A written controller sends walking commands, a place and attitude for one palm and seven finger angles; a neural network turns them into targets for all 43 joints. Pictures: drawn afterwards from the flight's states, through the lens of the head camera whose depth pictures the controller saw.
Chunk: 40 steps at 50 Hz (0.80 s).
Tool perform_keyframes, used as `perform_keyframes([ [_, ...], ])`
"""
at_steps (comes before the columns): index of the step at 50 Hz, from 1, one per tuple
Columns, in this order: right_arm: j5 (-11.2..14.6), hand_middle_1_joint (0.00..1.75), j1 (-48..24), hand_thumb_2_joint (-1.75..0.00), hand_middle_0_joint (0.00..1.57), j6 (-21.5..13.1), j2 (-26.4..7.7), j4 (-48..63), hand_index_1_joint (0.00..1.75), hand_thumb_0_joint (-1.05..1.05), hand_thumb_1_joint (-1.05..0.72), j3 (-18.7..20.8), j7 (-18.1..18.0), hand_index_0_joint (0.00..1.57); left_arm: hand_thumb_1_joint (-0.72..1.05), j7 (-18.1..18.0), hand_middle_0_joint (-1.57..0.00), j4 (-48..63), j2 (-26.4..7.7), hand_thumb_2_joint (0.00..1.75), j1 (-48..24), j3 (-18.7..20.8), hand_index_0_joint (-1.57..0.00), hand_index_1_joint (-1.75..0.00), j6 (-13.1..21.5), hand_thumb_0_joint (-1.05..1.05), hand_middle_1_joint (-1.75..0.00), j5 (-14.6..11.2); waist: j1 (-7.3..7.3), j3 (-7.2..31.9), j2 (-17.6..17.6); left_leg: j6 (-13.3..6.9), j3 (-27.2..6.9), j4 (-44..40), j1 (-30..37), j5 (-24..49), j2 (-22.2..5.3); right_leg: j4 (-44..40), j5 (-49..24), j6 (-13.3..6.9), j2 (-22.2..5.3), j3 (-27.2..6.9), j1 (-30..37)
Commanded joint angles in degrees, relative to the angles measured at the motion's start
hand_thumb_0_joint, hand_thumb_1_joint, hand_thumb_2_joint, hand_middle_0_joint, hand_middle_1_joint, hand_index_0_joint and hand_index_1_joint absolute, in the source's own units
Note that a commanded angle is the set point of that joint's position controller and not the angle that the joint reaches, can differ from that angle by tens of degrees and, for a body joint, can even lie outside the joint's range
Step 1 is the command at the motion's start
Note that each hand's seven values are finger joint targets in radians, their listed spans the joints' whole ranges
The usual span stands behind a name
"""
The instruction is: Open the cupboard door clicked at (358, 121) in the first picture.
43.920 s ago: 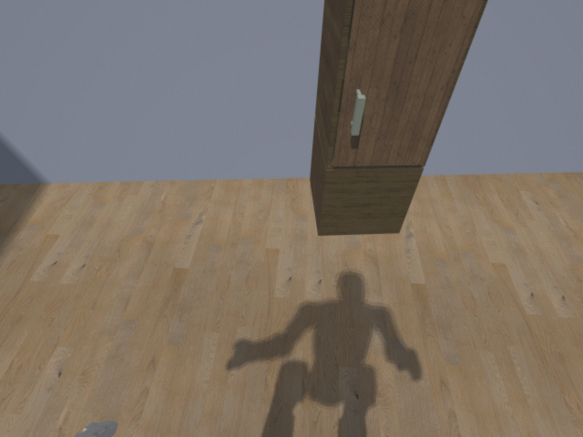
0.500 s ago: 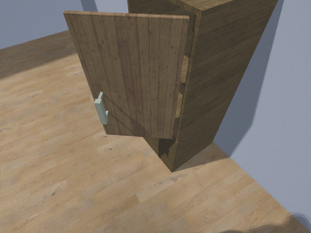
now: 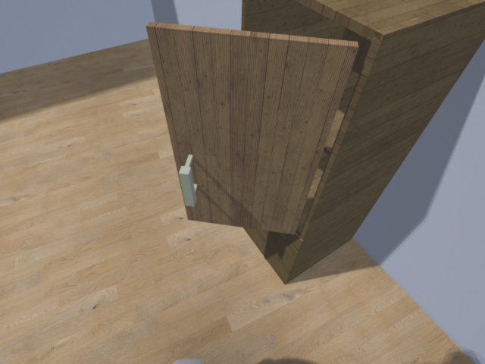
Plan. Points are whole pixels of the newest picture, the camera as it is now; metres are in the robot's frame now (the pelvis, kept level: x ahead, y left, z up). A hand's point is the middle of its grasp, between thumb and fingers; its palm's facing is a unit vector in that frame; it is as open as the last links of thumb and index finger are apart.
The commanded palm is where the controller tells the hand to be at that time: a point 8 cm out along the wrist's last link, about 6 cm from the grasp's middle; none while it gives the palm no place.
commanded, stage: come to a stop and stand still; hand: left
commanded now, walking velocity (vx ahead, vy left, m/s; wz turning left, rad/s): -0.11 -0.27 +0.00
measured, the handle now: (190, 180) +0.52 +0.19 -0.09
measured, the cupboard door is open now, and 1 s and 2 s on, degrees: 49 49 49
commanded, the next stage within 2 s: look again from close up in 1.40 s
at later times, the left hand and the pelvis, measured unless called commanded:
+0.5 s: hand out of the picture +0.00 +0.16 -0.15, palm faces +0.05 -0.97 -0.22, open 7.3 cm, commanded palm none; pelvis -0.03 -0.02 +0.01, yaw +0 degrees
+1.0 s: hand out of the picture -0.04 +0.16 -0.17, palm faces +0.03 -0.99 -0.17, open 7.4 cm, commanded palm none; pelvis -0.03 +0.01 +0.01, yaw +0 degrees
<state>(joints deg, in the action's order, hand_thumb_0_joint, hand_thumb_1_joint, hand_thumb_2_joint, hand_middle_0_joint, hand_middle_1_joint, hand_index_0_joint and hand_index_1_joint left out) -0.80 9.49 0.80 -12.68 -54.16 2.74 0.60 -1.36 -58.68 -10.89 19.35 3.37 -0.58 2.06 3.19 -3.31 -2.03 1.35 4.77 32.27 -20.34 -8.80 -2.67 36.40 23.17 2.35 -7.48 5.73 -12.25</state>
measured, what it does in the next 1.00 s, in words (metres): steps on the spot: right foot, then left foot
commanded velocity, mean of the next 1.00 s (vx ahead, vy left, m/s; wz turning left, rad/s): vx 0.01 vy -0.01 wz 0.00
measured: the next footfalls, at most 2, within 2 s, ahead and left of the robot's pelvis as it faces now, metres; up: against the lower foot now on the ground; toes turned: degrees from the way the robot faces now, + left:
right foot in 0.38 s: -0.01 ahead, -0.10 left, +0.00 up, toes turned -2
left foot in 0.74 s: +0.02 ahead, +0.10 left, +0.00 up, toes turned +2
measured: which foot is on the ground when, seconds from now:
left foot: down 0.00-0.38, up 0.40-0.72, down 0.74-1.00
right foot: down 0.00-0.00, up 0.02-0.36, down 0.38-1.00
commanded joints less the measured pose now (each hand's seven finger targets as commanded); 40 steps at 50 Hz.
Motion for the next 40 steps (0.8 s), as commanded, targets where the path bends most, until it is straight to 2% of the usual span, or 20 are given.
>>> perform_keyframes([
  [1, -0.2, 0.3, 11.8, -0.9, 0.2, -0.8, -10.4, 0.7, 0.3, 0.0, -0.9, 1.4, -1.6, 0.2, 0.9, -1.6, -0.2, 4.2, -3.4, 0.9, 3.0, 0.1, -0.2, -0.3, -1.2, 0.0, -0.3, -0.9, -5.02, 11.0, 14.4, -13.5, -20.3, -13.5, 12.3, 24.1, -20.7, 24.8, 16.0, -2.5, 4.2, -5.5, -11.6],
  [2, -0.8, 0.3, 8.9, -0.9, 0.2, -1.0, -9.3, 2.2, 0.3, 0.0, -0.9, 1.0, -1.7, 0.2, 0.9, -1.4, -0.2, 5.3, -2.3, 0.9, 2.5, -0.2, -0.2, -0.3, -0.8, 0.0, -0.3, -0.7, -3.95, 5.4, 9.8, -14.5, -19.1, -15.0, 5.1, 13.9, -20.5, 26.9, 12.5, -3.1, 3.4, -5.1, -11.7],
  [3, -0.9, 0.3, 5.9, -0.9, 0.2, -1.6, -6.9, 1.2, 0.3, 0.0, -0.9, 0.3, -2.2, 0.2, 0.9, -1.3, -0.2, 3.2, -1.7, 0.9, 1.8, -0.3, -0.2, -0.3, -0.7, 0.0, -0.3, -0.4, -2.93, 6.2, 14.8, -12.1, -19.0, -16.6, 4.7, 12.5, -16.8, 26.3, 8.6, -2.8, 3.7, -6.8, -11.9],
  [4, -0.9, 0.3, 2.8, -0.9, 0.2, -1.9, -5.1, 0.9, 0.3, 0.0, -0.9, -0.3, -2.4, 0.2, 0.9, -1.1, -0.2, 1.9, -3.0, 0.9, 2.1, -0.1, -0.2, -0.3, -0.6, 0.0, -0.3, -0.4, -2.01, 3.9, 17.3, -11.3, -16.4, -16.5, 2.5, 12.1, -15.7, 26.0, 6.3, -2.7, 3.0, -7.4, -11.4],
  [6, -0.8, 0.3, 2.8, -0.9, 0.2, -1.8, -4.4, 1.3, 0.3, 0.0, -0.9, -0.7, -2.7, 0.2, 0.9, -0.4, -0.2, 1.5, -3.3, 0.9, 2.7, -0.3, -0.2, -0.3, -1.1, 0.0, -0.3, -0.6, -2.17, 4.8, 13.7, -10.5, -13.1, -15.5, 3.4, 15.1, -14.1, 23.6, 3.1, -1.9, 3.9, -6.8, -10.3],
  [9, -0.9, 0.3, 5.2, -0.9, 0.2, -1.2, -6.5, 0.1, 0.3, 0.0, -0.9, 0.4, -3.4, 0.2, 0.9, 0.3, -0.2, 2.5, -3.8, 0.9, 0.8, -0.2, -0.2, -0.3, -1.9, 0.0, -0.3, -0.5, -3.58, 5.5, 8.6, -11.8, -14.5, -15.1, 7.5, 14.4, -16.1, 20.0, 5.1, -1.7, 4.9, -5.5, -11.8],
  [14, -1.5, 0.3, 5.6, -0.9, 0.2, -0.6, -7.4, -0.5, 0.3, 0.0, -0.9, 1.6, -3.0, 0.2, 0.9, 0.9, -0.2, 4.0, -1.6, 0.9, -0.4, -0.3, -0.2, -0.3, -1.6, 0.0, -0.3, -0.7, -4.29, 5.3, 9.2, -11.1, -15.0, -16.0, 6.1, 2.6, -15.4, 6.3, 5.7, -2.5, 5.9, -3.4, -6.9],
  [16, -1.2, 0.3, 4.6, -0.9, 0.2, -0.2, -7.4, -0.6, 0.3, 0.0, -0.9, 1.7, -2.6, 0.2, 0.9, 0.9, -0.2, 2.8, -0.9, 0.9, 3.4, -0.1, -0.2, -0.3, -1.3, 0.0, -0.3, -0.8, -2.57, 6.4, 9.4, -8.7, -12.5, -15.1, 2.5, -6.1, -12.9, -4.3, -0.9, -3.0, 6.7, -1.8, 0.6],
  [17, -1.0, 0.3, 4.4, -0.9, 0.2, 0.0, -6.0, -0.5, 0.3, 0.0, -0.9, 1.6, -2.3, 0.2, 0.9, 0.7, -0.2, 1.9, -1.4, 0.9, 5.9, -0.1, -0.2, -0.3, -0.9, 0.0, -0.3, -0.6, -1.52, 6.2, 5.8, -6.3, -9.6, -12.7, -1.5, -11.2, -9.7, -11.5, -5.5, -3.4, 6.5, -2.1, 6.0],
  [18, -0.5, 0.3, 4.2, -0.9, 0.2, 0.3, -2.7, -0.3, 0.3, 0.0, -0.9, 1.0, -2.1, 0.2, 0.9, 0.4, -0.2, 1.7, -3.8, 0.9, 6.7, 0.2, -0.2, -0.3, -0.5, 0.0, -0.3, -0.1, -1.09, 4.1, -2.5, -3.0, -4.3, -5.1, -6.9, -15.9, -3.9, -19.5, -0.9, -5.3, 0.6, -10.6, 6.9],
  [19, -0.1, 0.3, 2.3, -0.9, 0.2, 0.5, 1.8, 0.9, 0.3, 0.0, -0.9, -0.4, -1.7, 0.2, 0.9, 0.0, -0.2, 2.5, -7.4, 0.9, 4.8, 0.1, -0.2, -0.3, 0.1, 0.0, -0.3, 0.0, -1.33, 0.5, -13.2, -0.4, -0.4, 2.2, -9.5, -16.5, 0.7, -27.4, 7.9, -8.5, -8.2, -21.6, 1.1],
  [20, -0.4, 0.3, 0.8, -0.9, 0.2, 0.4, 0.2, 1.3, 0.3, 0.0, -0.9, -0.5, -1.2, 0.2, 0.9, -0.1, -0.2, 3.7, -7.6, 0.9, 1.6, -0.3, -0.2, -0.3, 0.4, 0.0, -0.3, -0.5, -1.13, -0.5, -9.4, -0.9, -2.7, 6.8, -6.8, -18.2, -0.3, -30.1, 13.0, -10.9, -11.2, -23.3, -4.8],
  [22, -1.0, 0.3, 3.0, -0.9, 0.2, 0.3, 0.0, -1.8, 0.3, 0.0, -0.9, -0.4, -0.9, 0.2, 0.9, -0.4, -0.2, 3.9, -4.6, 0.9, -2.4, -0.7, -0.2, -0.3, 1.7, 0.0, -0.3, -0.7, -2.97, -3.8, -7.8, -1.2, -3.9, 12.0, -6.0, -11.0, -0.6, -28.6, 4.0, -10.2, -6.9, -19.1, -6.7],
  [24, -0.8, 0.3, 6.2, -0.9, 0.2, 0.1, 0.7, -4.2, 0.3, 0.0, -0.9, -0.6, -0.9, 0.2, 0.9, -0.2, -0.2, 3.1, -4.0, 0.9, -2.2, -0.9, -0.2, -0.3, 2.3, 0.0, -0.3, -1.0, -3.67, -4.3, -4.0, -0.7, -3.1, 13.6, -5.4, -8.8, -0.4, -27.3, -4.3, -10.7, -5.6, -15.6, -4.0],
  [30, -0.2, 0.3, 6.3, -0.9, 0.2, -0.8, 1.3, -4.9, 0.3, 0.0, -0.9, -1.3, -1.4, 0.2, 0.9, -0.3, -0.2, 0.2, -5.5, 0.9, 3.7, -0.3, -0.2, -0.3, 2.7, 0.0, -0.3, -0.8, -0.65, -1.1, -1.9, 0.2, -2.2, 5.9, -4.3, -13.4, 0.5, -21.3, -25.7, -13.8, -8.8, -16.1, 6.9],
  [32, 0.1, 0.3, 7.4, -0.9, 0.2, -0.8, 1.6, -5.0, 0.3, 0.0, -0.9, -1.4, -1.9, 0.2, 0.9, -0.5, -0.2, -0.6, -5.7, 0.9, 3.7, 0.0, -0.2, -0.3, 2.5, 0.0, -0.3, -0.9, -0.99, 1.0, -2.6, 0.2, -2.6, 1.1, -1.1, -12.1, 0.6, -18.1, -32.2, -14.0, -9.0, -15.7, 8.2],
  [34, 0.4, 0.3, 9.9, -0.9, 0.2, -1.0, 2.2, -6.2, 0.3, 0.0, -0.9, -1.6, -2.3, 0.2, 0.9, -0.8, -0.2, -1.1, -5.3, 0.9, 2.5, -0.1, -0.2, -0.3, 2.3, 0.0, -0.3, -1.1, -2.3, 1.8, -3.1, 0.0, -2.1, -7.6, 6.6, -4.8, 1.0, -14.3, -33.6, -11.8, -7.2, -13.6, 4.9],
  [35, 0.4, 0.3, 10.9, -0.9, 0.2, -1.3, 2.0, -6.8, 0.3, 0.0, -0.9, -1.7, -2.5, 0.2, 0.9, -0.7, -0.2, -1.2, -4.4, 0.9, 2.3, -0.3, -0.2, -0.3, 2.1, 0.0, -0.3, -1.4, -2.49, 2.9, -0.6, -0.7, -2.8, -10.6, 10.6, -0.3, 0.5, -12.5, -33.1, -10.0, -4.9, -12.2, 3.5],
  [37, 0.1, 0.3, 11.6, -0.9, 0.2, -1.8, -0.5, -7.2, 0.3, 0.0, -0.9, -1.3, -3.0, 0.2, 0.9, -0.8, -0.2, -1.5, -1.8, 0.9, 3.3, -0.8, -0.2, -0.3, 1.9, 0.0, -0.3, -1.5, -1.84, 5.7, 4.7, -3.2, -6.2, -7.8, 16.1, 16.9, -5.5, -10.7, -24.4, -6.9, -0.3, -8.6, 0.5],
  [40, 0.2, 0.3, 10.2, -0.9, 0.2, -1.7, 0.0, -7.7, 0.3, 0.0, -0.9, -1.7, -3.3, 0.2, 0.9, -1.0, -0.2, -2.8, -0.7, 0.9, 2.1, -1.4, -0.2, -0.3, 1.4, 0.0, -0.3, -1.3, -1.82, 2.5, 7.2, -4.6, -7.3, -8.5, 12.4, 16.6, -6.1, -12.8, -16.8, -5.3, 1.2, -7.4, 1.0],
])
